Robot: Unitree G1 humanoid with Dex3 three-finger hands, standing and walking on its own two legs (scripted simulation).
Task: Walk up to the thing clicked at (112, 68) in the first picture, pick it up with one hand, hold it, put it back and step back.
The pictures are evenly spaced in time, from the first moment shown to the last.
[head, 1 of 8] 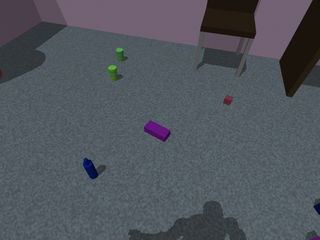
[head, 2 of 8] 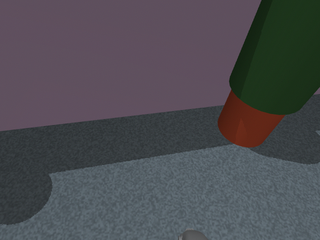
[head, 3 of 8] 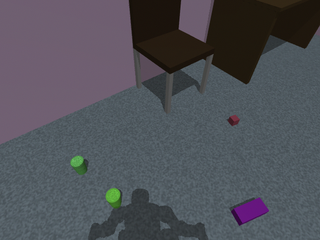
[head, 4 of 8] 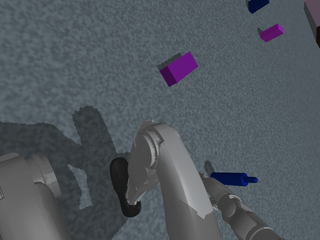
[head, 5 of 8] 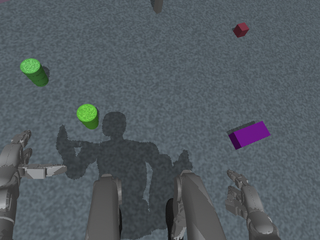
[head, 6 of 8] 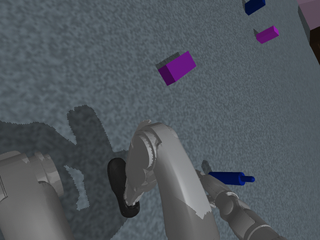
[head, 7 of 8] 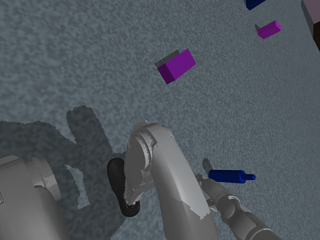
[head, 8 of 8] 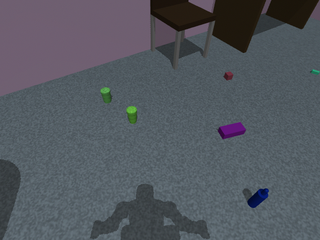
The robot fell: no
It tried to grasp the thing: no
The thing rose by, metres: 0.00
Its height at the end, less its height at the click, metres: +0.00
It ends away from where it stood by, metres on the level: 0.00
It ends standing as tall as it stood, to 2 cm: yes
